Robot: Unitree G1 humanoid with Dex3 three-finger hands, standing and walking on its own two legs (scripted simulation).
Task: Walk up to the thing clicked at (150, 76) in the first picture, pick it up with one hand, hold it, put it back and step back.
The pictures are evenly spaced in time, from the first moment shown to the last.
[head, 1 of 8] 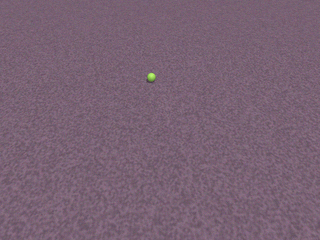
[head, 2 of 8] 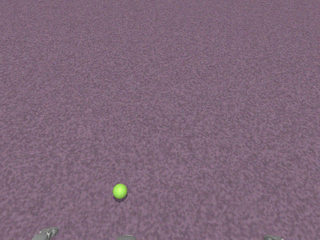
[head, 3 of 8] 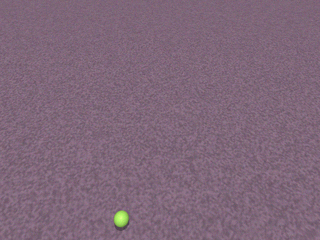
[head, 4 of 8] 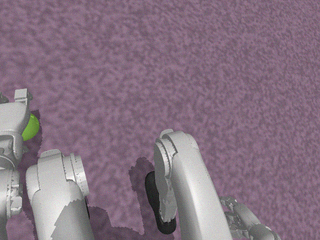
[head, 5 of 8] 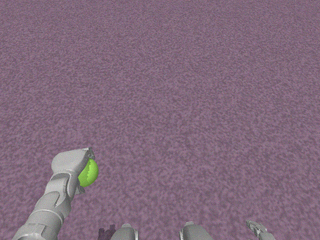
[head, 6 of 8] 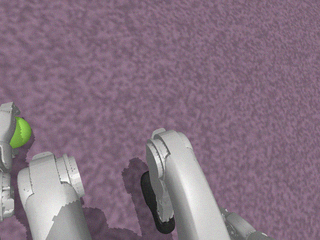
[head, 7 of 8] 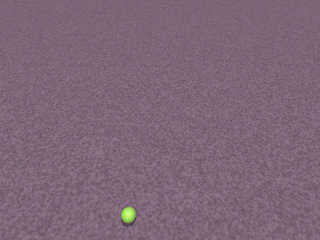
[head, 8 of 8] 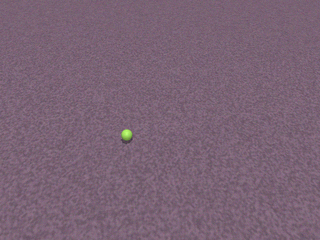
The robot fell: no
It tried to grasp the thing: yes
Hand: left
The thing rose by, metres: 0.69
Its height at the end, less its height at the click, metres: +0.00
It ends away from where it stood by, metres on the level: 0.00
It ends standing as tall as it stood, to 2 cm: yes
